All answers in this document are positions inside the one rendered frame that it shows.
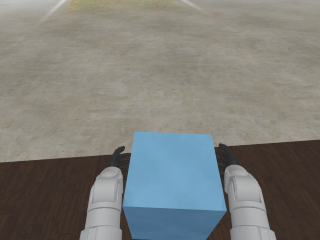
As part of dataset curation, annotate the robot left hand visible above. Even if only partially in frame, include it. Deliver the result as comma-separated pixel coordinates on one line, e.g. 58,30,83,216
107,146,131,181

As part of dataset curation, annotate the left robot forearm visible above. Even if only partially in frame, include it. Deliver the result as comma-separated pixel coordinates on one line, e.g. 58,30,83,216
79,166,123,240

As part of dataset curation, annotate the robot right hand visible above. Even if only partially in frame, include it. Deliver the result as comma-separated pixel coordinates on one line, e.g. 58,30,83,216
215,143,238,180

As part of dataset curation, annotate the carton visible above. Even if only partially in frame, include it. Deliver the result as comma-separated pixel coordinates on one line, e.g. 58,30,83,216
122,131,227,240

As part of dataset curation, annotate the right robot forearm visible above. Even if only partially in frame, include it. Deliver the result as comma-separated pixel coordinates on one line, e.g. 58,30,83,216
224,164,277,240

